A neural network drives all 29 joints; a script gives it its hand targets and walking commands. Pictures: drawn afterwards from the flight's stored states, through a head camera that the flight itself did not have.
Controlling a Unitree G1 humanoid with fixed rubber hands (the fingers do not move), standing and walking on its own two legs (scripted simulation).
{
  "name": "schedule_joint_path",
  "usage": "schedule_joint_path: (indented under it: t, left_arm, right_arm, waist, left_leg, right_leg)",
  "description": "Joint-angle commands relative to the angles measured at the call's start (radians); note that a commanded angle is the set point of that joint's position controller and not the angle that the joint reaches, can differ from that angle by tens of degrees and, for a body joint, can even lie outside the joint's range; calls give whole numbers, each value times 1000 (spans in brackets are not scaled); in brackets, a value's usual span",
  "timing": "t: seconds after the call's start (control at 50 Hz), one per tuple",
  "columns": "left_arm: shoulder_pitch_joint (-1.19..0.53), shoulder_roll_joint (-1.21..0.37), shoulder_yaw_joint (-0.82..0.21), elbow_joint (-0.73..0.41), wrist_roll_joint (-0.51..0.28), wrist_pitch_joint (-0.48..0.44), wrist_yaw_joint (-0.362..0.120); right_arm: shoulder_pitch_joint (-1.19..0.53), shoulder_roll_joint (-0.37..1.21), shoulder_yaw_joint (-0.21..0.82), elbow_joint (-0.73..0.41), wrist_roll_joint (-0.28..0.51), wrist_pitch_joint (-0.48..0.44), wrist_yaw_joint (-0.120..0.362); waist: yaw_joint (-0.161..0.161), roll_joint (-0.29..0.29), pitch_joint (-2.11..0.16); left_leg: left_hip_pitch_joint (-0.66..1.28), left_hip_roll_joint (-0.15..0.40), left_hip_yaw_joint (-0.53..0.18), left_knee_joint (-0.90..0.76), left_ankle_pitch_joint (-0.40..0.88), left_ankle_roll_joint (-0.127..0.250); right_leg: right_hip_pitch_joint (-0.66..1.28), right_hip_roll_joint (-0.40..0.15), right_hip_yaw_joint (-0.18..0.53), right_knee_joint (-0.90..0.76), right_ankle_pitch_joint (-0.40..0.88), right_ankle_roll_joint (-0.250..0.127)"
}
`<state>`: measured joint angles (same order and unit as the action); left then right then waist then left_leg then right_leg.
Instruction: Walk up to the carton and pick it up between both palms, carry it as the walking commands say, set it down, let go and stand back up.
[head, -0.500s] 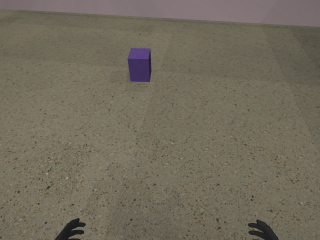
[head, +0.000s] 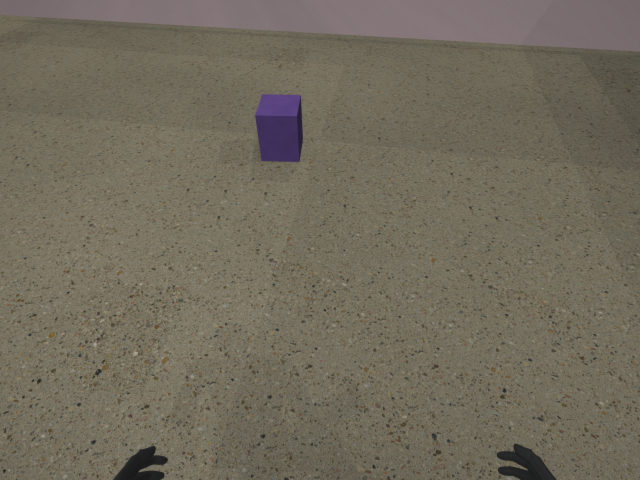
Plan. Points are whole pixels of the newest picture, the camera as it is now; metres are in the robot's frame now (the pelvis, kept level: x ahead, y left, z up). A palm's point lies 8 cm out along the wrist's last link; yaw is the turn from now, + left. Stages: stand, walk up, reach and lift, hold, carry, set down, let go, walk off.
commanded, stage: stand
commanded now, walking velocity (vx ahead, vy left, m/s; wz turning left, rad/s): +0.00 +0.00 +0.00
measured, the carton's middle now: (280, 128) +1.87 +0.30 -0.62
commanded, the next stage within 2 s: walk up in 0.12 s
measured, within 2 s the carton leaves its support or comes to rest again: neither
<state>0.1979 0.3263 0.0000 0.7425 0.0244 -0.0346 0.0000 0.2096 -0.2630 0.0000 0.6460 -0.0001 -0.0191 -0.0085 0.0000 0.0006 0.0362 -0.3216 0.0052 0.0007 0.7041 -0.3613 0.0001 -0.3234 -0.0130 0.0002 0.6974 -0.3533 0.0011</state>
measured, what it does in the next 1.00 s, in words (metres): walks ahead: left foot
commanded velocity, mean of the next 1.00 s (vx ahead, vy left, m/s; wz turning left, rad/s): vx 0.37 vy -0.06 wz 0.06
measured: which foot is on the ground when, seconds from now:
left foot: down 0.00-0.40, up 0.42-0.64, down 0.66-1.00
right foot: down 0.00-0.66, up 0.68-1.00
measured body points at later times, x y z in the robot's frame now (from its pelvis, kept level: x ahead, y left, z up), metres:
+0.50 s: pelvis -0.01 +0.02 +0.01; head +0.01 +0.02 +0.46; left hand +0.09 +0.30 -0.10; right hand +0.14 -0.23 -0.09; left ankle +0.00 +0.13 -0.67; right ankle +0.01 -0.13 -0.72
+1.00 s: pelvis +0.14 +0.11 +0.03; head +0.19 +0.15 +0.48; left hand +0.20 +0.37 -0.12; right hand +0.16 -0.15 -0.08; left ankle +0.06 +0.20 -0.72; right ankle +0.23 -0.08 -0.67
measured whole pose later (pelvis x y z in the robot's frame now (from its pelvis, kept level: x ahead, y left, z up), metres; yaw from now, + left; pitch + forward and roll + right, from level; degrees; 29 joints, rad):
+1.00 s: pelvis +0.14 +0.11 +0.03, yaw +4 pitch +5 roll -4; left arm 0.24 0.30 0.00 0.81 0.03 0.01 -0.08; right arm 0.45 -0.25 0.00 0.78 0.00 -0.03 0.03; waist 0.00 -0.01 0.03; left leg -0.17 0.06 0.01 0.40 -0.31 0.02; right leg -0.57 -0.06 -0.01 0.73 -0.32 0.01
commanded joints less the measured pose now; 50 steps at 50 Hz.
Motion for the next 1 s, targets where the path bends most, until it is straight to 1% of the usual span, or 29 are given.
schedule_joint_path:
  t: [0.0, 0.02, 0.08, 0.14, 0.2, 0.22, 0.24, 0.28, 0.3, 0.32, 0.34, 0.36, 0.38, 0.44, 0.48, 0.52, 0.56, 0.58, 0.6, 0.62, 0.64, 0.66, 0.7, 0.72, 0.78, 0.8, 0.88, 0.94, 0.98]
  left_arm:
    - [-65, 209, 81, -20, -14, -39, 6]
    - [-66, 209, 82, -27, -14, -39, 8]
    - [-73, 202, 78, -27, -7, -39, 5]
    - [-63, 206, 83, -16, -14, -33, 4]
    - [-92, 230, 90, -5, -7, -38, 4]
    - [-90, 229, 82, -24, 1, -43, 4]
    - [-70, 225, 81, -14, -13, -41, 4]
    - [-83, 237, 88, -7, -9, -41, 5]
    - [36, 158, 94, -33, -1, 26, -40]
    - [93, 142, 85, -5, -17, 31, -30]
    - [224, 212, 103, 39, -1, 21, -14]
    - [204, 235, 113, 51, 5, 20, 2]
    - [174, 236, 114, 59, 11, 11, 8]
    - [75, 184, 104, 23, 14, -5, -3]
    - [42, 174, 106, 14, 18, -5, -8]
    - [-34, 177, 99, 12, 23, -5, -14]
    - [-64, 121, 78, 39, 14, 14, -24]
    - [-28, 69, 72, 40, 24, 19, -27]
    - [-65, 18, 61, -28, 21, 15, -33]
    - [-79, 26, 64, -48, 35, 23, -36]
    - [-91, 27, 63, -64, 47, 21, -46]
    - [-117, 38, 62, -61, 44, 24, -55]
    - [-22, 38, 56, 2, 17, 39, -63]
    - [3, 24, 53, 21, 18, 32, -62]
    - [-38, 13, 49, 16, 14, 23, -72]
    - [-78, 21, 44, 2, 14, 26, -75]
    - [-134, -18, 23, 3, 5, 13, -81]
    - [-130, -35, 19, 8, 5, 9, -77]
    - [-103, -47, 22, 20, 6, 6, -74]
  right_arm:
    - [-80, -240, -70, 18, -11, -49, 0]
    - [-85, -285, -85, 34, -20, -48, 0]
    - [-90, -292, -85, 29, -13, -51, -4]
    - [-97, -290, -87, 32, -21, -48, -3]
    - [-92, -265, -85, 30, -20, -50, -5]
    - [-78, -269, -90, 40, -10, -42, -5]
    - [-73, -266, -86, 41, -12, -50, -1]
    - [-63, -268, -87, 35, -12, -48, 1]
    - [17, -240, -81, 66, -24, 20, 14]
    - [-177, -129, -43, 30, -27, 37, 49]
    - [-217, -133, -52, 11, -36, 34, 59]
    - [-255, -123, -53, -21, -45, 29, 68]
    - [-187, -138, -62, 10, -49, 23, 67]
    - [-68, -124, -67, 54, -40, 7, 90]
    - [-9, -102, -55, 66, -25, 3, 93]
    - [77, -89, -45, 82, -10, 4, 88]
    - [229, -95, -54, 147, -11, 1, 68]
    - [358, -168, -76, 188, -22, -11, 49]
    - [417, -302, -99, 176, -35, -21, 29]
    - [369, -319, -104, 152, -40, -24, 23]
    - [275, -320, -103, 149, -45, -23, 15]
    - [224, -287, -96, 141, -38, -23, 15]
    - [112, -228, -84, 122, -39, -31, 16]
    - [122, -194, -82, 121, -36, -39, 21]
    - [214, -176, -77, 147, -28, -55, 14]
    - [256, -180, -83, 153, -29, -54, 16]
    - [290, -177, -87, 177, -33, -53, 13]
    - [282, -167, -82, 180, -28, -43, 7]
    - [296, -159, -76, 188, -24, -41, 5]
  waist:
    - [-2, 31, -75]
    - [3, 59, -82]
    - [6, 0, -93]
    - [16, 29, -118]
    - [-12, 16, -83]
    - [-5, -26, -79]
    - [-8, 27, -69]
    - [-18, -13, -91]
    - [19, -123, -61]
    - [114, -83, -4]
    - [155, -167, -6]
    - [153, -154, 69]
    - [107, -103, 56]
    - [19, -89, -3]
    - [11, -178, -24]
    - [-61, -227, -67]
    - [-149, -132, -78]
    - [-196, 95, -156]
    - [-202, 291, -141]
    - [-168, 240, -61]
    - [-134, 281, 35]
    - [-109, 193, 110]
    - [-32, 174, 86]
    - [-26, 163, 60]
    - [-69, 175, -40]
    - [-95, 200, -62]
    - [-118, 252, -56]
    - [-110, 277, -69]
    - [-99, 232, -86]
  left_leg:
    - [35, 85, -99, -144, 199, 75]
    - [53, 94, -114, -163, 225, 78]
    - [29, 98, -108, -177, 226, 82]
    - [29, 100, -121, -153, 229, 83]
    - [49, 80, -92, -171, 147, 71]
    - [48, 78, -95, -165, 174, 67]
    - [51, 77, -91, -154, 165, 67]
    - [58, 85, -94, -164, 208, 71]
    - [-179, 147, -264, -151, -312, 80]
    - [-405, 23, -90, -46, -243, 36]
    - [-555, -17, 4, 218, -117, 14]
    - [-608, 22, -89, 354, -47, 1]
    - [-544, 60, -91, 383, -20, 0]
    - [-361, 86, -26, 293, -37, 3]
    - [-231, 66, 38, 123, -59, -10]
    - [32, 41, 105, 9, -31, -12]
    - [282, -15, 134, -147, 31, -34]
    - [473, 115, -79, -250, -61, 3]
    - [490, 411, -664, -466, -236, 92]
    - [329, 494, -784, -609, -471, 174]
    - [184, 497, -776, -704, -729, 187]
    - [165, 455, -712, -697, -662, 163]
    - [34, 349, -451, -605, -352, 96]
    - [80, 326, -383, -579, -241, 93]
    - [285, 302, -243, -522, -20, 111]
    - [343, 296, -227, -515, -4, 116]
    - [366, 296, -159, -465, 271, 121]
    - [393, 288, -142, -421, 424, 124]
    - [438, 279, -112, -381, 525, 111]
  right_leg:
    - [53, -111, 145, -168, 186, -87]
    - [44, -97, 115, -166, 200, -76]
    - [89, -90, 82, -156, 236, -63]
    - [88, -90, 86, -149, 214, -60]
    - [43, -108, 145, -211, 140, -78]
    - [48, -114, 138, -211, 172, -81]
    - [48, -107, 147, -213, 190, -82]
    - [55, -104, 124, -203, 210, -74]
    - [114, -146, 157, -323, -421, -38]
    - [254, -222, 267, -403, -505, -73]
    - [351, -418, 560, -559, -642, -142]
    - [295, -472, 625, -593, -638, -175]
    - [274, -456, 524, -569, -546, -167]
    - [204, -367, 343, -534, -381, -123]
    - [168, -294, 168, -506, -253, -97]
    - [35, -224, 55, -454, -243, -79]
    - [-94, -103, -78, -218, -232, -63]
    - [-260, -62, -134, 89, -176, -36]
    - [-504, 27, -70, 423, -249, 13]
    - [-537, -57, 50, 494, -196, 16]
    - [-561, -93, 70, 559, -116, 28]
    - [-572, -113, 71, 551, -16, 31]
    - [-349, -115, 33, 427, 80, 35]
    - [-332, -112, 10, 397, 89, 29]
    - [-389, -84, -37, 303, 103, 38]
    - [-399, -82, -46, 249, 106, 40]
    - [-344, -45, -95, 3, 79, 46]
    - [-307, -26, -118, -95, 125, 37]
    - [-279, -2, -138, -135, 140, 33]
